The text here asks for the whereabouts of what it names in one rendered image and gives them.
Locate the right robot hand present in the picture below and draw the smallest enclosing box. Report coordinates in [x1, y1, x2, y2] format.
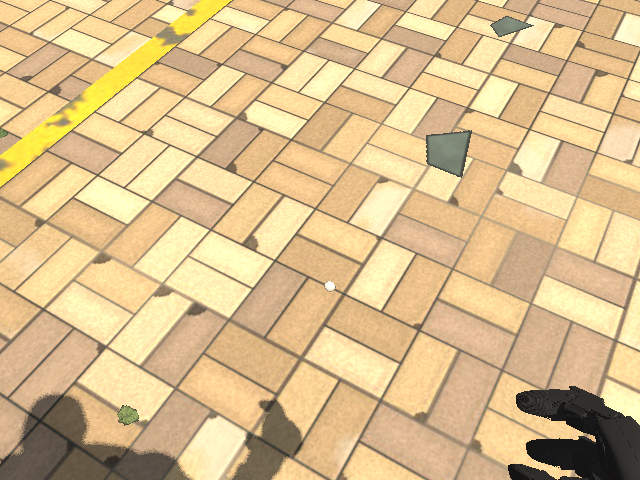
[508, 386, 640, 480]

